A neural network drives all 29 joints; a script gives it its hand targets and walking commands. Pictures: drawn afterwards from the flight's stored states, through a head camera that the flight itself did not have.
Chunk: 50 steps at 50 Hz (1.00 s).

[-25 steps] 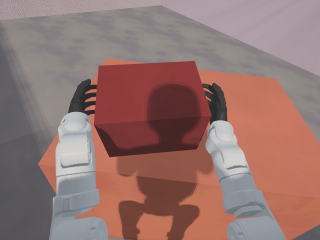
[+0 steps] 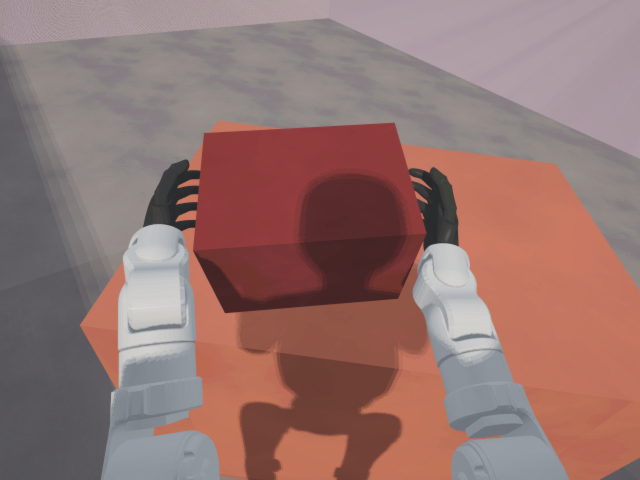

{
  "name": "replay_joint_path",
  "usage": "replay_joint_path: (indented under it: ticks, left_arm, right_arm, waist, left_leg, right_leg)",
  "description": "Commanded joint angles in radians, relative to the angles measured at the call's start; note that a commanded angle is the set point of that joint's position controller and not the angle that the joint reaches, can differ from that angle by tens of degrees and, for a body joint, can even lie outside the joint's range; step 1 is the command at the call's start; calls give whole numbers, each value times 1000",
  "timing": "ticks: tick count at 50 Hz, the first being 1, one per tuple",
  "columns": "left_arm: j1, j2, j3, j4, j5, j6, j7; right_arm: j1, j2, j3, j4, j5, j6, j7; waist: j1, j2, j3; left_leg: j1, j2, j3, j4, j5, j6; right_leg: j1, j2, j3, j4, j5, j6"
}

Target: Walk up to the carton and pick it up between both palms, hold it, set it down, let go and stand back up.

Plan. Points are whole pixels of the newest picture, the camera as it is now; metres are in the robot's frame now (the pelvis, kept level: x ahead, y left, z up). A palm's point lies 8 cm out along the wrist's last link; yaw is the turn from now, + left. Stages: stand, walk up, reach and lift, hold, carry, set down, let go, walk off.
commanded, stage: set down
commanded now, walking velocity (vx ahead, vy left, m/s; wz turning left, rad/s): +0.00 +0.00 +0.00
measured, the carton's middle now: (307, 221) +0.40 +0.01 +0.15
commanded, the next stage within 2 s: none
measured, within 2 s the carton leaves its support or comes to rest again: neither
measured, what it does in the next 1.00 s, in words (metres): stands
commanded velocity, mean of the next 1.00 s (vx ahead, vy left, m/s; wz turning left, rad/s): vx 0.00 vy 0.00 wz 0.00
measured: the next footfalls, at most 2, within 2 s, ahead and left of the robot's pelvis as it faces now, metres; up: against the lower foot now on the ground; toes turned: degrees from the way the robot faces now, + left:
none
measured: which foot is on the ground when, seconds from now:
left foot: down 0.00-1.00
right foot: down 0.00-1.00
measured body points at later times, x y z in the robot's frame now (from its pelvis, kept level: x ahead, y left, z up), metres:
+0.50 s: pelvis +0.03 +0.00 +0.00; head +0.02 +0.03 +0.45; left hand +0.39 +0.18 +0.12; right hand +0.39 -0.15 +0.13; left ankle +0.05 +0.14 -0.75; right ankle +0.01 -0.10 -0.75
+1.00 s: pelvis +0.04 +0.01 +0.00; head +0.03 +0.03 +0.45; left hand +0.41 +0.18 +0.09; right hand +0.41 -0.14 +0.10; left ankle +0.05 +0.14 -0.75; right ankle +0.01 -0.10 -0.75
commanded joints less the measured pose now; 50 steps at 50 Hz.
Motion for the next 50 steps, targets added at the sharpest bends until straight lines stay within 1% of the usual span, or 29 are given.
replay_joint_path:
  ticks: [1, 2, 3, 6, 7, 9, 13, 14, 16, 18, 21, 22, 23, 24, 26, 27, 28, 30, 32, 33, 34, 36, 38, 39, 40, 41, 43, 47, 50]
  left_arm:
    - [-615, -374, -386, -36, -142, -123, -168]
    - [-625, -385, -392, -24, -136, -148, -163]
    - [-614, -396, -402, -3, -148, -174, -161]
    - [-584, -409, -413, 52, -145, -227, -153]
    - [-564, -405, -404, 77, -126, -236, -150]
    - [-513, -402, -389, 89, -113, -244, -153]
    - [-504, -426, -427, 52, -144, -260, -156]
    - [-524, -434, -457, 20, -163, -271, -150]
    - [-533, -442, -513, -18, -192, -296, -131]
    - [-562, -441, -519, -21, -185, -318, -111]
    - [-567, -450, -570, -57, -202, -345, -90]
    - [-572, -445, -565, -71, -201, -354, -87]
    - [-578, -458, -581, -71, -212, -360, -84]
    - [-550, -455, -574, -58, -205, -356, -80]
    - [-492, -427, -513, 11, -168, -327, -86]
    - [-450, -413, -474, 41, -144, -305, -100]
    - [-456, -410, -469, 13, -148, -294, -111]
    - [-440, -410, -442, 30, -143, -275, -129]
    - [-475, -406, -460, -13, -159, -281, -131]
    - [-494, -424, -490, -24, -169, -291, -127]
    - [-511, -425, -490, -40, -171, -304, -122]
    - [-494, -436, -504, -8, -170, -319, -115]
    - [-511, -430, -484, 39, -172, -333, -122]
    - [-540, -434, -484, 42, -179, -346, -120]
    - [-536, -432, -461, 98, -162, -351, -120]
    - [-543, -422, -450, 101, -166, -359, -122]
    - [-577, -432, -454, 119, -169, -381, -121]
    - [-648, -464, -464, 171, -195, -443, -106]
    - [-686, -479, -451, 212, -190, -489, -87]
  right_arm:
    - [-760, 402, 247, -262, -68, -138, 183]
    - [-758, 405, 226, -240, -92, -161, 194]
    - [-743, 406, 208, -225, -115, -188, 200]
    - [-741, 407, 211, -219, -143, -250, 204]
    - [-708, 401, 200, -150, -153, -256, 204]
    - [-643, 387, 193, -77, -162, -261, 198]
    - [-659, 375, 230, -128, -141, -296, 190]
    - [-674, 393, 257, -154, -136, -310, 184]
    - [-683, 408, 302, -199, -112, -327, 178]
    - [-686, 426, 337, -188, -90, -327, 175]
    - [-659, 439, 375, -185, -74, -330, 177]
    - [-652, 440, 382, -188, -68, -330, 175]
    - [-646, 439, 377, -199, -64, -327, 174]
    - [-656, 427, 386, -212, -51, -326, 175]
    - [-629, 413, 373, -158, -62, -302, 171]
    - [-605, 409, 368, -130, -63, -284, 169]
    - [-598, 408, 363, -135, -61, -279, 165]
    - [-603, 408, 364, -158, -55, -273, 157]
    - [-623, 413, 373, -179, -51, -280, 156]
    - [-608, 410, 365, -173, -48, -282, 159]
    - [-618, 421, 366, -182, -44, -291, 163]
    - [-593, 423, 356, -158, -62, -296, 163]
    - [-597, 418, 316, -134, -91, -291, 167]
    - [-613, 415, 288, -124, -107, -299, 172]
    - [-594, 416, 270, -80, -134, -296, 176]
    - [-590, 418, 252, -65, -145, -299, 181]
    - [-593, 430, 217, -24, -160, -303, 189]
    - [-644, 457, 200, 5, -185, -334, 203]
    - [-678, 482, 191, 27, -205, -356, 218]
  waist:
    - [17, 53, -303]
    - [24, 80, -305]
    - [14, 69, -334]
    - [28, 86, -394]
    - [14, 77, -352]
    - [11, 71, -287]
    - [1, 79, -358]
    - [-1, 62, -412]
    - [-7, 70, -484]
    - [15, 93, -495]
    - [1, 107, -548]
    - [9, 106, -573]
    - [5, 111, -579]
    - [19, 124, -560]
    - [37, 87, -451]
    - [42, 54, -383]
    - [38, 58, -381]
    - [39, 51, -382]
    - [41, 73, -421]
    - [24, 86, -435]
    - [32, 101, -456]
    - [15, 92, -474]
    - [5, 81, -451]
    - [5, 97, -480]
    - [1, 85, -436]
    - [11, 73, -441]
    - [0, 92, -434]
    - [12, 87, -531]
    - [35, 103, -608]
  left_leg:
    - [55, -46, 99, -76, -96, 56]
    - [56, -43, 102, -80, -85, 51]
    - [71, -39, 98, -68, -64, 45]
    - [130, -41, 106, -44, 34, 30]
    - [127, -43, 113, -42, 49, 30]
    - [131, -38, 110, -41, 65, 23]
    - [127, -41, 99, -7, 205, 7]
    - [145, -43, 89, 13, 264, 2]
    - [158, -46, 81, 50, 361, -10]
    - [149, -49, 76, 55, 376, -16]
    - [171, -43, 62, 70, 441, -21]
    - [168, -46, 56, 84, 466, -26]
    - [168, -41, 51, 87, 469, -29]
    - [170, -41, 46, 84, 474, -25]
    - [133, -44, 57, 66, 417, -16]
    - [106, -46, 65, 40, 328, 0]
    - [81, -48, 70, 28, 314, 5]
    - [76, -54, 72, 24, 295, 20]
    - [63, -57, 75, 33, 334, 10]
    - [82, -50, 70, 42, 360, -1]
    - [105, -49, 64, 53, 394, -8]
    - [133, -47, 64, 71, 431, -20]
    - [121, -45, 60, 58, 367, -17]
    - [113, -43, 59, 44, 325, -19]
    - [109, -43, 64, 35, 286, -11]
    - [106, -38, 67, 32, 255, -9]
    - [87, -37, 72, 17, 241, -15]
    - [111, -34, 68, 39, 318, -23]
    - [130, -33, 68, 53, 380, -31]
  right_leg:
    - [-118, -4, -79, -85, -87, 37]
    - [-134, -6, -78, -84, -95, 24]
    - [-129, -5, -86, -82, -80, 24]
    - [-95, -3, -88, -74, -1, 35]
    - [-102, -2, -91, -79, 13, 37]
    - [-82, 3, -94, -83, 38, 35]
    - [-35, 7, -96, -63, 162, 40]
    - [-12, 12, -96, -55, 221, 42]
    - [7, 10, -87, -30, 352, 48]
    - [30, 14, -89, -21, 365, 49]
    - [21, 19, -80, -6, 430, 56]
    - [34, 21, -78, -3, 451, 56]
    - [26, 26, -73, -4, 443, 49]
    - [15, 19, -72, -8, 441, 51]
    - [9, 16, -72, -15, 406, 59]
    - [14, 12, -65, -31, 366, 61]
    - [35, 13, -69, -25, 372, 64]
    - [56, 4, -57, -19, 411, 73]
    - [79, 8, -61, -11, 437, 67]
    - [68, 9, -58, -9, 447, 61]
    - [58, 15, -61, -3, 458, 60]
    - [31, 17, -73, -6, 460, 58]
    - [6, 13, -71, -28, 412, 52]
    - [-4, 12, -75, -28, 368, 51]
    - [-29, 8, -72, -33, 330, 53]
    - [-23, 9, -75, -37, 299, 47]
    - [-34, 7, -70, -42, 278, 44]
    - [-27, 12, -74, -24, 334, 50]
    - [-23, 14, -73, -17, 375, 50]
